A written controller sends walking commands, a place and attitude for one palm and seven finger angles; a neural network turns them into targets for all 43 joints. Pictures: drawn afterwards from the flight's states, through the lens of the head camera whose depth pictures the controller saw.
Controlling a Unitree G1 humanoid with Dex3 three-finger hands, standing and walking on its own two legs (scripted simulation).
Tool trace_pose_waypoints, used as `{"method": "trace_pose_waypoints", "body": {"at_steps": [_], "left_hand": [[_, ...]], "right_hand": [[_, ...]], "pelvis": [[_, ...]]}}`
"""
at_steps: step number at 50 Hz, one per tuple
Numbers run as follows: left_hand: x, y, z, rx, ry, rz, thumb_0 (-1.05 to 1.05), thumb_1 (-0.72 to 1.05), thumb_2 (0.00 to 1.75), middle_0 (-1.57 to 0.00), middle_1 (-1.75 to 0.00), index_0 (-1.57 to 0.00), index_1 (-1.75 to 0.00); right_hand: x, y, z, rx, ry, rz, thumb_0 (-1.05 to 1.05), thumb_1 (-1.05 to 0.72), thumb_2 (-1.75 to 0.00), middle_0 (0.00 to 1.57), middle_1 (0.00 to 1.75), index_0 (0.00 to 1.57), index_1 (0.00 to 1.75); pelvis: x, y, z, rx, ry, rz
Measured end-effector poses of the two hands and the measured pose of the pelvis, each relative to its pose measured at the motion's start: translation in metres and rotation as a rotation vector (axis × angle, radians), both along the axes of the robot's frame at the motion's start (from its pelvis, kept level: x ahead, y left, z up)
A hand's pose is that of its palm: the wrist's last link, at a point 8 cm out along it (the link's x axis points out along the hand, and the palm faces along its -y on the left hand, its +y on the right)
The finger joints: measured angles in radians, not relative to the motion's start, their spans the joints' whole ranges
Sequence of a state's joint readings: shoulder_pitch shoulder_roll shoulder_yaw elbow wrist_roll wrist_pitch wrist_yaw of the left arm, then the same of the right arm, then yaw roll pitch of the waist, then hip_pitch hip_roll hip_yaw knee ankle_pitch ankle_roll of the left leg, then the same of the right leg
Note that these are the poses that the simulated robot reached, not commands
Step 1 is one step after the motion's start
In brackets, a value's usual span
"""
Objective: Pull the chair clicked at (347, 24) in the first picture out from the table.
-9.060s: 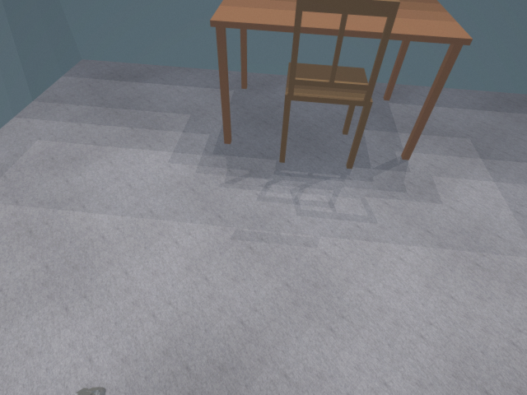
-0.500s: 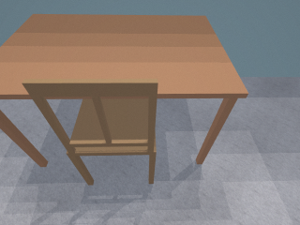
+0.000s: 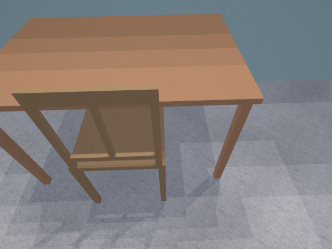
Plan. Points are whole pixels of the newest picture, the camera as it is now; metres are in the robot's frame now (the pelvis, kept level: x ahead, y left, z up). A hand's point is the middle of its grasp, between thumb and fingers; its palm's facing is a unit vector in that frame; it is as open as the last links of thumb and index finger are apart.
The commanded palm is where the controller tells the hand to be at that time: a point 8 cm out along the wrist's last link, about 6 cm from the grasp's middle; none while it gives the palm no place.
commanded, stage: look again from close up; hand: left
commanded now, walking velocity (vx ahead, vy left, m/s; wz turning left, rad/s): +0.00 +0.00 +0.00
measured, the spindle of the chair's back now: (103, 133) +0.50 +0.26 -0.10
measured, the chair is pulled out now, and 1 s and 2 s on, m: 0.00 0.00 0.00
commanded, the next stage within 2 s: shuffle to correct the standing spot in 0.30 s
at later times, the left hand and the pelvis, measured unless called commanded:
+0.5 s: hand out of the picture +0.01 +0.18 -0.17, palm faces +0.03 -0.98 -0.21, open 7.4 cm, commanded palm none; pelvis +0.00 +0.00 +0.00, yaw +1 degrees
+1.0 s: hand (101, 246) +0.16 +0.20 -0.16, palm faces +0.08 -0.97 -0.23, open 7.4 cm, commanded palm none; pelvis +0.09 +0.02 -0.01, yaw +5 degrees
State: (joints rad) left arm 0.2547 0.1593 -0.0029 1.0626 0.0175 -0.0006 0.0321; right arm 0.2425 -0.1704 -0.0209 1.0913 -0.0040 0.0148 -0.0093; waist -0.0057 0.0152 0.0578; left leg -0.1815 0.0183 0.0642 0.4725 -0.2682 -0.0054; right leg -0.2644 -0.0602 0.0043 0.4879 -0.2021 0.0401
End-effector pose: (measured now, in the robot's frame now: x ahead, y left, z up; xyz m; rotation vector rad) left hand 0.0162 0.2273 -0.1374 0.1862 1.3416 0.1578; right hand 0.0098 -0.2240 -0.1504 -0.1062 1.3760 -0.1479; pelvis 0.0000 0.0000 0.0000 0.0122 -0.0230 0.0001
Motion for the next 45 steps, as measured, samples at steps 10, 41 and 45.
{"method": "trace_pose_waypoints", "body": {"at_steps": [10, 41, 45], "left_hand": [[-0.001, -0.002, -0.001, -0.007, 0.007, 0.005, 0.01, 0.91, 0.90, -0.20, -0.30, -0.20, -0.30], [0.041, 0.028, -0.002, -0.021, 0.040, 0.047, 0.01, 0.91, 0.90, -0.20, -0.30, -0.20, -0.30], [0.091, 0.024, 0.003, -0.005, -0.062, 0.046, 0.01, 0.91, 0.90, -0.20, -0.30, -0.20, -0.30]], "right_hand": [[-0.009, 0.000, 0.002, 0.000, 0.031, -0.001, 0.00, -0.91, -0.90, 0.20, 0.30, 0.20, 0.30], [-0.009, 0.026, 0.010, -0.021, 0.132, -0.001, 0.00, -0.91, -0.90, 0.20, 0.30, 0.20, 0.30], [-0.003, 0.033, 0.006, 0.016, 0.201, 0.019, 0.00, -0.91, -0.90, 0.20, 0.30, 0.20, 0.30]], "pelvis": [[0.001, -0.002, 0.001, -0.003, 0.003, 0.002], [0.058, 0.023, 0.000, -0.013, 0.045, 0.043], [0.077, 0.018, -0.001, 0.000, 0.048, 0.067]]}}
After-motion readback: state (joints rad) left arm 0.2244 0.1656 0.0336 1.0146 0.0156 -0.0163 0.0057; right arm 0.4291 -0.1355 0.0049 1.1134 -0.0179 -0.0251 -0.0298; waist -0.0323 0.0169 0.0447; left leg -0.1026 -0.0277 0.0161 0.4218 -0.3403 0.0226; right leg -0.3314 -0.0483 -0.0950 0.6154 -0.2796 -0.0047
